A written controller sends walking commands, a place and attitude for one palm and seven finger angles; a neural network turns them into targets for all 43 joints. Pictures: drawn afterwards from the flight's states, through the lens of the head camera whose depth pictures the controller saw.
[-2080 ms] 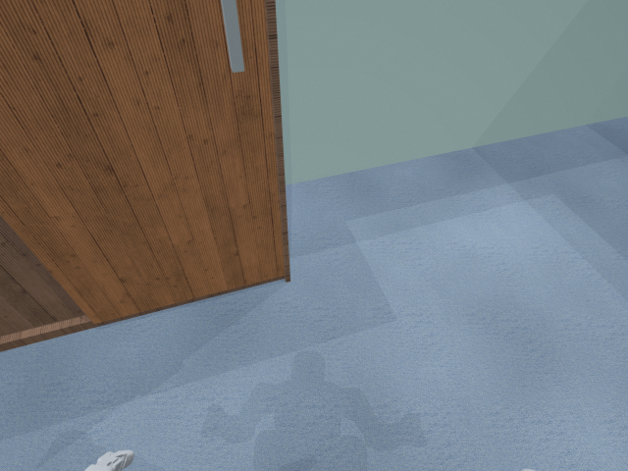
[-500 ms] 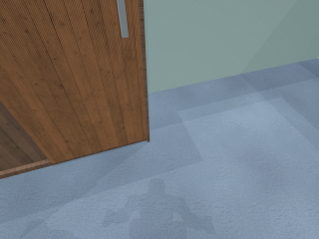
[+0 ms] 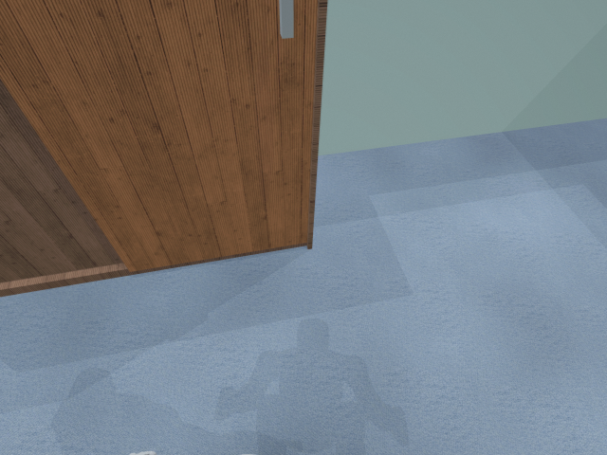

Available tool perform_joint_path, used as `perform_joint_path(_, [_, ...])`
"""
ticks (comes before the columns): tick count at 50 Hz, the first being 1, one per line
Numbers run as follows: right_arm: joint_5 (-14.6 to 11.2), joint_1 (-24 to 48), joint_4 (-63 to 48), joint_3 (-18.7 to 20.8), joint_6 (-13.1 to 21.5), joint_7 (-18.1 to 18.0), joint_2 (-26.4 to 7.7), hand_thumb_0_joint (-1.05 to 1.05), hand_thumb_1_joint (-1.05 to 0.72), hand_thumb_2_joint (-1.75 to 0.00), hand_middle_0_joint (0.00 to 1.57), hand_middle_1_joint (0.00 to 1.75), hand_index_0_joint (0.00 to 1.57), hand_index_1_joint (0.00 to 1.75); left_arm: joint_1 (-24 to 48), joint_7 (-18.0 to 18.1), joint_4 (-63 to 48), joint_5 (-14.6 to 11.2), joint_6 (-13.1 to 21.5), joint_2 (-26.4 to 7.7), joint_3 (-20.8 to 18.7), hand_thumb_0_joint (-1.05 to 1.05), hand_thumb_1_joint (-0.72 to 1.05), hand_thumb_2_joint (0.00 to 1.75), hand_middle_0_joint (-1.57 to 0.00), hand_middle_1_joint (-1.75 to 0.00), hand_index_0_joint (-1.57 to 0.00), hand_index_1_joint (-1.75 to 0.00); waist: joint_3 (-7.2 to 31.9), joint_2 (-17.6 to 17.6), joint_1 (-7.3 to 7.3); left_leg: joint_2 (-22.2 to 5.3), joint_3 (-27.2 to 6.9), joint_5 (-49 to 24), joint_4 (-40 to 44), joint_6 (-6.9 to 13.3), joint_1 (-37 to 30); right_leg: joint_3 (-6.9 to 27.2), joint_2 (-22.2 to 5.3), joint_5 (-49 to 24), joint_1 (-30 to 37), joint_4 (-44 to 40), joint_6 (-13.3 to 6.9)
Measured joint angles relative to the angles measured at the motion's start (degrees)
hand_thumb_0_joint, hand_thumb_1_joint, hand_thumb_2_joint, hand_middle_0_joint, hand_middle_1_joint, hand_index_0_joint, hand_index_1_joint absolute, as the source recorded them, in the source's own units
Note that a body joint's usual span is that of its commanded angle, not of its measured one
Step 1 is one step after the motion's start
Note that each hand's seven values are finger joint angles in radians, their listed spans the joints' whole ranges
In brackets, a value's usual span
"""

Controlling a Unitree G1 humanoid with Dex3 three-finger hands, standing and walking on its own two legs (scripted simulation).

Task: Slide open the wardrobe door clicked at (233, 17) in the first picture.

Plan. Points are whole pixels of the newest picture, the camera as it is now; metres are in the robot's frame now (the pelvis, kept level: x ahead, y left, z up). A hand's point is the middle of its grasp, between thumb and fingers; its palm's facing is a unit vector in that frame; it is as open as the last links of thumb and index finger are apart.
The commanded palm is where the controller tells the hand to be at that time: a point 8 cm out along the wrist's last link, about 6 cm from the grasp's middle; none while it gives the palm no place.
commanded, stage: turn to face it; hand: right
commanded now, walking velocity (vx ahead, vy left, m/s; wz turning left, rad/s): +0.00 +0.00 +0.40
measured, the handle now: out of the picture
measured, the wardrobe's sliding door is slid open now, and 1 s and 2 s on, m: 0.00 0.00 0.00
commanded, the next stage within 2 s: take the last steps up to it in 0.46 s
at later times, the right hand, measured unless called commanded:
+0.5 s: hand out of the picture +0.04 -0.23 -0.18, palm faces -0.07 +0.98 -0.20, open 7.4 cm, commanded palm none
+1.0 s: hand out of the picture +0.12 -0.16 -0.16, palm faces -0.33 +0.93 -0.15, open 7.4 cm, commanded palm none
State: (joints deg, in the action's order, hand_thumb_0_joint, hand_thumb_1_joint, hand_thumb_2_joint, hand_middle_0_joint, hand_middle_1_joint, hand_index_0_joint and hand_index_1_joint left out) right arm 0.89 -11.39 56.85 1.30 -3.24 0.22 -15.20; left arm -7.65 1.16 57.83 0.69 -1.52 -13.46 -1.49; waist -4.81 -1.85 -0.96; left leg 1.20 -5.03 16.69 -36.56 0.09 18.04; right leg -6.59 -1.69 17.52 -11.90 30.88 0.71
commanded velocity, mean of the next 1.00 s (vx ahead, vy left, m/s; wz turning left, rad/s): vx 0.14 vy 0.02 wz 0.18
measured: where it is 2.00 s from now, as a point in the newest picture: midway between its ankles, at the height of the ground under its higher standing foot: (286, 420)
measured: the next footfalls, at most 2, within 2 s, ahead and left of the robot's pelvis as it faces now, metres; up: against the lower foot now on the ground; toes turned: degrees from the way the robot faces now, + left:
right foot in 0.46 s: +0.00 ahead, -0.13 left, +0.00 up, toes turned +8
left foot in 1.00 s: -0.02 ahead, +0.12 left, +0.00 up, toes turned +23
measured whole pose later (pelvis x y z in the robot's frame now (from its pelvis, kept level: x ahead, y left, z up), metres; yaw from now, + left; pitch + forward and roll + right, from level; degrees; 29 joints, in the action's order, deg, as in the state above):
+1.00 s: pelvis -0.01 -0.02 +0.01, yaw +17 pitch +1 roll +1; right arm 1.3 -10.8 58.1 2.7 -0.3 1.3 -10.1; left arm -28.0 1.2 65.8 1.7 0.9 -9.0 -2.4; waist -0.1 -0.4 4.6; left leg -2.8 5.3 17.4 -27.6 -0.2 13.4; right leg -7.9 -3.4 18.8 -7.9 26.0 -0.1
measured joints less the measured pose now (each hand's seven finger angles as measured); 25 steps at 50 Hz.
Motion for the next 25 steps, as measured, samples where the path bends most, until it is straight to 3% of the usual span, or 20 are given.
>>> perform_joint_path(4, [0.45, -1.19, -1.47, 0.32, 0.51, 0.29, 2.37, 0.0, -0.9, -0.9, 0.2, 0.3, 0.2, 0.3, -1.07, -0.11, -0.39, -0.08, -0.97, 0.03, -0.95, 0.0, 0.9, 0.89, -0.2, -0.3, -0.2, -0.3, -1.06, 2.54, 0.35, 1.39, 2.0, 1.4, -3.08, 2.09, 1.45, 0.49, -2.17, 4.67, -3.4, 8.47, 0.93])
perform_joint_path(7, [0.32, -2.21, -2.35, 0.3, 1.26, -0.33, 3.91, 0.0, -0.9, -0.9, 0.2, 0.3, 0.2, 0.3, -1.1, -0.04, -0.2, -0.21, -2.14, -0.04, -1.54, 0.0, 0.9, 0.89, -0.2, -0.3, -0.2, -0.3, -0.9, 2.84, -0.19, 1.7, 1.61, -0.1, -0.88, 2.23, 1.7, 5.13, 0.4, 9.96, -9.4, 22.4, 0.91])
perform_joint_path(11, [0.13, -3.49, -2.51, 0.45, 1.2, -0.77, 4.87, 0.0, -0.9, -0.9, 0.2, 0.3, 0.2, 0.3, -0.69, -0.2, -0.83, -0.09, -1.57, 0.05, -1.89, 0.01, 0.91, 0.89, -0.2, -0.3, -0.2, -0.3, -0.51, 2.35, -0.34, 2.38, -0.16, -4.6, 5.44, 2.39, 0.74, 6.82, 1.18, 6.15, -13.08, 29.73, 1.38])
perform_joint_path(15, [0.26, -4.16, -2.49, 0.92, 1.24, -1.05, 4.91, 0.0, -0.9, -0.9, 0.2, 0.3, 0.2, 0.3, -0.85, 0.11, -1.4, -0.06, -1.14, 0.14, -1.97, 0.0, 0.91, 0.89, -0.2, -0.3, -0.2, -0.3, 0.75, 1.75, -0.28, 2.94, -1.7, -7.34, 9.05, 1.86, 0.46, 7.43, 0.99, 5.52, -11.91, 25.93, 1.85])
perform_joint_path(19, [0.59, -4.01, -2.8, 1.53, 1.19, -1.2, 4.29, 0.0, -0.9, -0.9, 0.2, 0.3, 0.2, 0.3, -0.84, 0.5, -1.6, -0.39, -0.8, 0.47, -1.87, 0.0, 0.91, 0.89, -0.2, -0.3, -0.2, -0.3, 2.06, 0.98, -0.77, 3.52, -3.33, -8.88, 10.33, 0.96, 0.97, 7.66, 1.2, 7.29, -8.25, 16.45, 1.4])
perform_joint_path(23, [0.42, -3.44, -2.96, 2.12, 0.68, -1.3, 2.96, 0.0, -0.9, -0.9, 0.2, 0.3, 0.2, 0.3, -1.5, 0.81, -2.31, -0.83, 0.67, 1.32, -1.39, 0.0, 0.91, 0.89, -0.2, -0.3, -0.2, -0.3, 3.35, -0.16, -0.41, 4.1, -4.72, -9.28, 9.03, -0.83, 2.54, 7.22, 1.72, 2.5, -2.09, 1.14, 0.08])
perform_joint_path(25, [0.07, -2.98, -2.6, 2.66, 0.0, -1.25, 1.72, 0.0, -0.9, -0.9, 0.2, 0.3, 0.2, 0.3, -2.32, 0.86, -2.39, -0.49, 1.22, 2.69, -0.98, 0.0, 0.91, 0.89, -0.2, -0.3, -0.2, -0.3, 3.6, -2.49, -0.07, 3.44, -5.47, -3.1, 4.0, -0.86, 4.26, 5.63, 2.88, 0.4, -1.13, -0.23, -1.8])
